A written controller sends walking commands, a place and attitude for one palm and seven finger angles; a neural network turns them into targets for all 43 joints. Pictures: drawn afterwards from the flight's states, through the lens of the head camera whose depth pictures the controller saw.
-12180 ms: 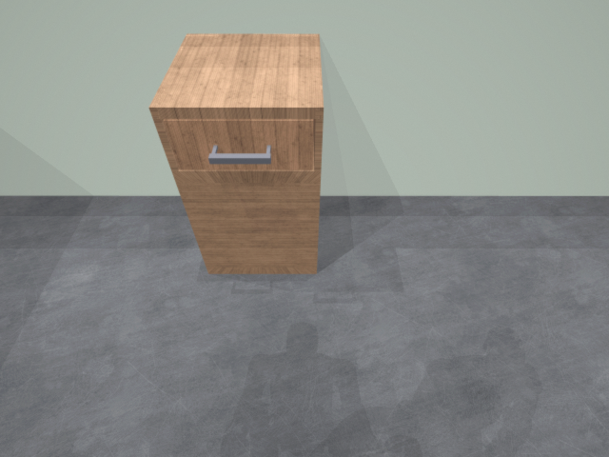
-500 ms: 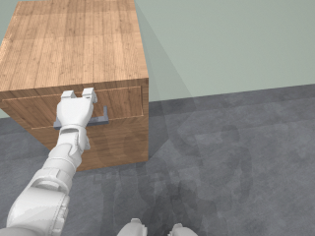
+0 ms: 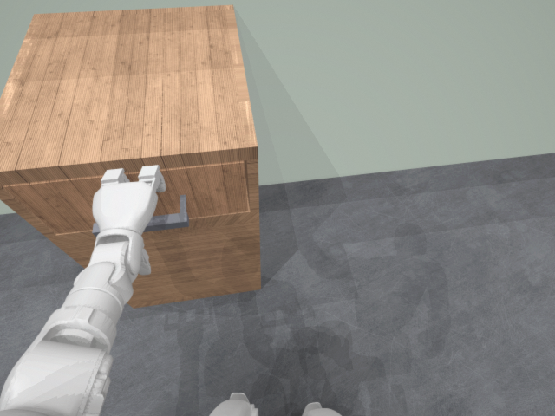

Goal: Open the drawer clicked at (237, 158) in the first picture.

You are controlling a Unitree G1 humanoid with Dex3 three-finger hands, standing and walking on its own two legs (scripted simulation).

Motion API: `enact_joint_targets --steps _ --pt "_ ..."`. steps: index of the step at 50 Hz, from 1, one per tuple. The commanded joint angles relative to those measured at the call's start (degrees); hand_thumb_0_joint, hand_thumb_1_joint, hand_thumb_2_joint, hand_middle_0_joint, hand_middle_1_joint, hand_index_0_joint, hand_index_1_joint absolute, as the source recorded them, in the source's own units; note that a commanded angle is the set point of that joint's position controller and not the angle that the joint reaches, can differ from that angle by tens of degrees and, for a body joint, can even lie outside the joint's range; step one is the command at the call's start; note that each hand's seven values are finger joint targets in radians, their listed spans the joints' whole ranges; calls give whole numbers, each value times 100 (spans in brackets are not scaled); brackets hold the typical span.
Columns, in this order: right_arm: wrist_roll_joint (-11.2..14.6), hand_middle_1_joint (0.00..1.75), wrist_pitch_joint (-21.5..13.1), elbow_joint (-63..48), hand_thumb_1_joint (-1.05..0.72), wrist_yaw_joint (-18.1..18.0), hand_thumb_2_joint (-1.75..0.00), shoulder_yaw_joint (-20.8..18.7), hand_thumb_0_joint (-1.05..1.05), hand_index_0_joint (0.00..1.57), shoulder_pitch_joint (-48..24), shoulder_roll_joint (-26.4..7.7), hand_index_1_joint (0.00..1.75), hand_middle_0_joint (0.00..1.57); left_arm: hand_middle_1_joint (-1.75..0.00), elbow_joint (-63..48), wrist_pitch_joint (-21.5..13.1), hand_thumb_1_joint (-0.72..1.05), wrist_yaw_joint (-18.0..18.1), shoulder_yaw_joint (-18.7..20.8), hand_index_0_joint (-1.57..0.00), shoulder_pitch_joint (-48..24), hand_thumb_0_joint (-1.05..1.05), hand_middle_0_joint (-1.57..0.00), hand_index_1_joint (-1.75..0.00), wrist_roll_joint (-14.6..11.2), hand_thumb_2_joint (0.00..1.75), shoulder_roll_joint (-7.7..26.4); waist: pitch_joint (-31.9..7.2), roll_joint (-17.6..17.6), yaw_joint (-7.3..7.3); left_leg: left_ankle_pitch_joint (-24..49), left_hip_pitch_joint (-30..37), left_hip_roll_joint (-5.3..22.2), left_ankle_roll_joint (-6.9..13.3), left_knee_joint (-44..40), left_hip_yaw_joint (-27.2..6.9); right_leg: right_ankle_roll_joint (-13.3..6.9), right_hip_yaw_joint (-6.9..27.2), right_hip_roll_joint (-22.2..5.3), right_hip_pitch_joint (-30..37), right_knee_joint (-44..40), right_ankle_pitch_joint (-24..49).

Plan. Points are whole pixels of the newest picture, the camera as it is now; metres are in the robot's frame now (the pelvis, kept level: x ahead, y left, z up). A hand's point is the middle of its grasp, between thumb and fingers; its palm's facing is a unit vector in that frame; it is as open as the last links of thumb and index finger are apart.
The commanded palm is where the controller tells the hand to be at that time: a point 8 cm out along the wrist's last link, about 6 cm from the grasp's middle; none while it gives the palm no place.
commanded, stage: move the hooked fingers above the handle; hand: left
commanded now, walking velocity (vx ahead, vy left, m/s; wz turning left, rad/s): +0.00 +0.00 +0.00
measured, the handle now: (142, 215) +0.46 +0.25 -0.08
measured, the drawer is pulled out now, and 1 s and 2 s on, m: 0.00 0.00 0.00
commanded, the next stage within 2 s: lower the fingers behind the handle in 0.08 s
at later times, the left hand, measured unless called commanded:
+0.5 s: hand (136, 228) +0.42 +0.24 -0.05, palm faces -0.08 -0.03 -1.00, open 13.8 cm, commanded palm +0.41 +0.23 +0.01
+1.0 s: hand (143, 230) +0.42 +0.23 -0.07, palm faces -0.02 -0.02 -1.00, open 13.7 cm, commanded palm +0.41 +0.22 -0.02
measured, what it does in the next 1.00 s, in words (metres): stands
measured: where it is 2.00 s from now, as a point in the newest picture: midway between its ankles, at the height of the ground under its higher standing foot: outside the picture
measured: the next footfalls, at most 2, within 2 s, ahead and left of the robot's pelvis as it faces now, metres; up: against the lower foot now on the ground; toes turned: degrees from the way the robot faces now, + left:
none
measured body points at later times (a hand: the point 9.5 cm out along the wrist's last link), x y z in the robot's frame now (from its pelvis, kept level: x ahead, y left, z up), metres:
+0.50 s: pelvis -0.01 +0.00 +0.00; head +0.09 +0.01 +0.43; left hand +0.42 +0.23 +0.01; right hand +0.05 -0.26 -0.13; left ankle +0.00 +0.07 -0.68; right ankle -0.03 -0.10 -0.68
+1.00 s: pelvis -0.02 +0.01 -0.03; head +0.09 +0.03 +0.41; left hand +0.42 +0.23 -0.01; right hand +0.03 -0.25 -0.15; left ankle +0.00 +0.07 -0.68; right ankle -0.03 -0.10 -0.68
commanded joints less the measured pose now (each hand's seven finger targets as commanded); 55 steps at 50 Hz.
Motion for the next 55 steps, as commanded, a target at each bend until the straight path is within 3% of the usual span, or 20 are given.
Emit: enact_joint_targets --steps 1,2,4,7,14,16,19,21,22,26,29,30,33,39,42,44,47,48,52,55 --pt "-48 30 -120 -387 -90 -45 -90 -297 0 20 427 -778 30 20 -120 -1179 65 -50 415 418 -30 -2511 0 -30 -120 -17 30 1255 -2397 244 -165 2802 2416 340 -170 -323 -83 -21 -73 -261 492 -469 2253" --pt "-42 30 -119 -375 -90 -47 -90 -305 0 20 449 -797 30 20 -120 -1164 100 -50 437 493 -30 -2418 0 -30 -120 22 30 1349 -2405 284 -99 2790 2475 353 -188 -330 -77 -26 -67 -248 473 -462 2218" --pt "-41 30 -106 -403 -90 -38 -90 -291 0 20 454 -779 30 20 -120 -1125 209 -50 445 370 -30 -2341 0 -30 -120 -18 30 1178 -2375 329 -96 2757 2519 335 -177 -379 -42 -34 -108 -234 567 -527 2209" --pt "-7 30 -84 -385 -90 -53 -90 -267 0 20 446 -795 30 20 -120 -986 302 -50 398 467 -30 -2388 0 -30 -120 -12 30 1356 -2399 157 -114 2701 2456 337 -162 -440 -57 -7 -93 -240 661 -557 2230" --pt "6 30 -85 -436 -90 -92 -90 -201 0 20 450 -793 30 20 -120 -553 281 -50 205 476 -30 -1999 0 -30 -120 -23 30 1404 -1946 -156 -112 2325 1957 303 -101 -473 0 -2 -32 -273 765 -652 2208" --pt "-12 30 -102 -459 -90 -82 -90 -193 0 20 421 -762 30 20 -120 -586 207 -50 182 399 -30 -2034 0 -30 -120 -29 30 1289 -1918 65 -110 2319 1936 297 -111 -445 4 -29 -33 -284 678 -593 2165" --pt "-17 30 -112 -481 -90 -62 -90 -205 0 20 451 -757 30 20 -120 -492 152 -50 217 309 -30 -1892 0 -30 -120 8 30 1132 -1933 65 -115 2216 1901 305 -120 -367 5 -26 -47 -265 480 -554 1989" --pt "-14 30 -113 -446 -90 -63 -90 -193 0 20 432 -772 30 20 -120 -383 142 -50 253 418 -30 -2009 0 -30 -120 12 30 1306 -1824 27 -137 2060 1692 308 -126 -336 -41 -39 -51 -279 372 -487 1820" --pt "-20 30 -125 -456 -90 -65 -90 -202 0 20 465 -780 30 20 -120 -388 121 -50 276 338 -30 -2044 0 -30 -120 47 30 1201 -1893 -61 -165 2012 1740 326 -124 -289 -54 -25 -70 -264 241 -442 1723" --pt "-52 30 -206 -399 -90 -46 -90 -234 0 20 455 -781 30 20 -120 -640 -52 -50 364 267 -30 -2633 0 -30 -120 68 30 1144 -2084 273 -269 1980 1887 371 -164 -140 -164 -44 -138 -263 -218 -281 1411" --pt "-99 30 -251 -335 -90 -37 -90 -276 0 20 516 -797 30 20 -120 -739 -156 -50 463 221 -30 -2742 0 -30 -120 93 30 1023 -2381 428 -295 2104 2112 404 -197 30 -210 -45 -179 -228 -498 -142 1339" --pt "-101 30 -250 -291 -90 -36 -90 -274 0 20 521 -823 30 20 -120 -768 -176 -50 513 414 -30 -2804 0 -30 -120 138 30 1276 -2505 463 -241 2142 2103 424 -223 54 -250 -49 -191 -229 -556 -68 1312" --pt "-142 30 -234 -241 -90 -9 -90 -297 0 20 533 -824 30 20 -120 -679 -114 -50 640 398 -30 -2778 0 -30 -120 172 30 1164 -2683 517 -256 2425 2223 446 -288 177 -320 -51 -263 -203 -778 80 1337" --pt "-147 30 -199 -186 -90 57 -90 -253 0 20 556 -861 30 20 -120 -154 357 -50 763 260 -30 -2827 0 -30 -120 124 30 1008 -2364 242 -352 2092 1862 418 -251 176 -280 -26 -305 -200 -771 42 1213" --pt "-120 30 -193 -165 -90 35 -90 -203 0 20 572 -894 30 20 -120 67 492 -50 700 309 -30 -2987 0 -30 -120 165 30 1221 -2271 169 -383 1959 1696 420 -236 160 -300 -19 -312 -224 -818 77 1150" --pt "-117 30 -184 -211 -90 42 -90 -182 0 20 544 -864 30 20 -120 202 567 -50 635 135 -30 -2851 0 -30 -120 146 30 1002 -2181 209 -388 1790 1617 396 -212 156 -247 -21 -303 -220 -799 22 1070" --pt "-101 30 -209 -241 -90 32 -90 -138 0 20 546 -859 30 20 -120 388 598 -50 539 50 -30 -2862 0 -30 -120 150 30 940 -2047 194 -410 1586 1466 391 -192 161 -258 -28 -311 -225 -898 51 922" --pt "-94 30 -214 -250 -90 17 -90 -134 0 20 520 -874 30 20 -120 386 585 -50 516 151 -30 -2865 0 -30 -120 162 30 1094 -2069 105 -413 1492 1382 407 -181 188 -260 -18 -303 -239 -922 72 878" --pt "-96 30 -273 -301 -90 4 -90 -103 0 20 525 -844 30 20 -120 583 517 -50 405 -35 -30 -2840 0 -30 -120 107 30 847 -1835 85 -471 1096 1113 392 -157 254 -266 -23 -309 -242 -1156 128 590" --pt "-95 30 -314 -346 -90 -28 -90 -63 0 20 463 -871 30 20 -120 670 479 -50 379 21 -30 -2878 0 -30 -120 117 30 1021 -1760 -3 -501 689 692 373 -124 355 -239 -15 -265 -258 -1251 206 362"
